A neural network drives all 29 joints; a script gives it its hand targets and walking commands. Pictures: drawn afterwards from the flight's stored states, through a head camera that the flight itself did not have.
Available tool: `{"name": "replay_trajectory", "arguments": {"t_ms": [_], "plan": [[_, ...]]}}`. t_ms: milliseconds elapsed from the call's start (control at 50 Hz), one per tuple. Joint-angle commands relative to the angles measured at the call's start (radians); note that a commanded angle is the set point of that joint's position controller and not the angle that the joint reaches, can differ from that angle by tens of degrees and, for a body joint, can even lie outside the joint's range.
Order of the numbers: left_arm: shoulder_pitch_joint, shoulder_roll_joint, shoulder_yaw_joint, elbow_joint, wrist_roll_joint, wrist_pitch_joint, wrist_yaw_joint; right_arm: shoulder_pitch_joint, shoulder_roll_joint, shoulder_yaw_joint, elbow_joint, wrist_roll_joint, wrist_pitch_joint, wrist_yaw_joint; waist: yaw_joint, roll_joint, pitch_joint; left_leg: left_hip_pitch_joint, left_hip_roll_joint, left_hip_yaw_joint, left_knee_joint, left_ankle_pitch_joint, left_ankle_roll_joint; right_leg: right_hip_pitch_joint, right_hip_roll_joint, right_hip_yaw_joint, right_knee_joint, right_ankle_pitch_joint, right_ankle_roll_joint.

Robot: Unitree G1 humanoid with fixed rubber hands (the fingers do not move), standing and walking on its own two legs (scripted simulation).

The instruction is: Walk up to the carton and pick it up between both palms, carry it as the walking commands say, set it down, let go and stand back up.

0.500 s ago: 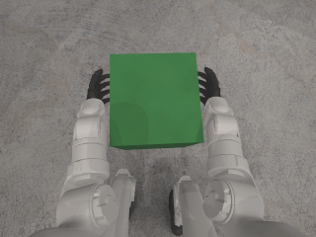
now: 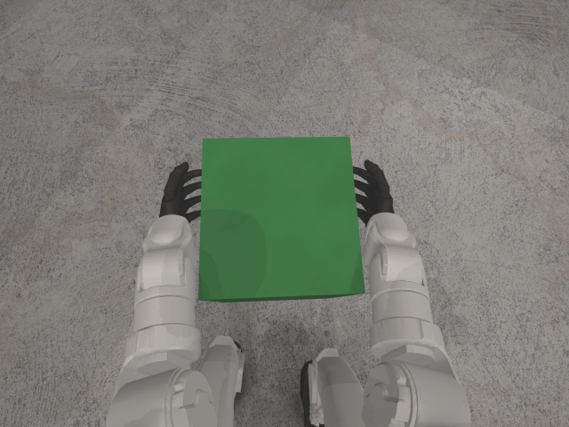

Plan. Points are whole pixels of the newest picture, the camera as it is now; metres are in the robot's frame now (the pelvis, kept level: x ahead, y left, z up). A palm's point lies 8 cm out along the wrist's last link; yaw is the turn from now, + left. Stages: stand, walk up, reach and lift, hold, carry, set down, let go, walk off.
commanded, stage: reach and lift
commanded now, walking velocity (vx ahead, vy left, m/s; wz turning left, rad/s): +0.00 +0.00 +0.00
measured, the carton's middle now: (276, 232) +0.39 +0.02 -0.12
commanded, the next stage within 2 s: none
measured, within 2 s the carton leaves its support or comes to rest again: neither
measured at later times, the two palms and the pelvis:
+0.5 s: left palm (157, 215) +0.36 +0.17 +0.03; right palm (395, 212) +0.38 -0.12 +0.03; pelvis +0.01 +0.01 +0.06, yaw +0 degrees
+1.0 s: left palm (135, 201) +0.35 +0.17 +0.10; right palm (426, 201) +0.37 -0.12 +0.11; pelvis +0.03 +0.00 +0.09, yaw +0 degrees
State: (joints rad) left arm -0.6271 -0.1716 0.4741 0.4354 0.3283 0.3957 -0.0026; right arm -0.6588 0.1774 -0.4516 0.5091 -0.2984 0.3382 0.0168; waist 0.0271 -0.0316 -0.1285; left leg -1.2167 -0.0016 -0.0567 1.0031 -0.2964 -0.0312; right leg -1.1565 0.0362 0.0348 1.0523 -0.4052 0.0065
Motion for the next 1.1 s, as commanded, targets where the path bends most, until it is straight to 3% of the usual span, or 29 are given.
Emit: {"name": "replay_trajectory", "arguments": {"t_ms": [0, 580, 1080], "plan": [[-0.536, -0.977, -0.624, 0.094, -0.16, -0.021, -0.266, -0.473, 0.999, 0.592, 0.134, 0.133, 0.014, 0.26, 0.013, 0.023, -0.681, 0.583, -0.137, 0.048, -0.097, 0.258, 0.017, 0.287, 0.114, -0.01, -0.184, 0.25, 0.001], [-0.325, -0.981, -0.681, -0.001, -0.14, 0.017, -0.258, -0.286, 0.959, 0.631, 0.037, 0.106, 0.041, 0.279, 0.008, 0.037, -0.44, 0.985, -0.104, 0.016, -0.435, 0.339, 0.016, 0.659, 0.09, 0.02, -0.513, 0.305, -0.015], [-0.198, -0.969, -0.728, -0.091, -0.223, 0.177, -0.226, -0.159, 0.947, 0.677, -0.066, 0.173, 0.203, 0.238, 0.014, 0.034, -0.193, 1.266, -0.096, 0.005, -0.626, 0.356, 0.017, 0.944, 0.069, 0.038, -0.719, 0.335, -0.014]]}}
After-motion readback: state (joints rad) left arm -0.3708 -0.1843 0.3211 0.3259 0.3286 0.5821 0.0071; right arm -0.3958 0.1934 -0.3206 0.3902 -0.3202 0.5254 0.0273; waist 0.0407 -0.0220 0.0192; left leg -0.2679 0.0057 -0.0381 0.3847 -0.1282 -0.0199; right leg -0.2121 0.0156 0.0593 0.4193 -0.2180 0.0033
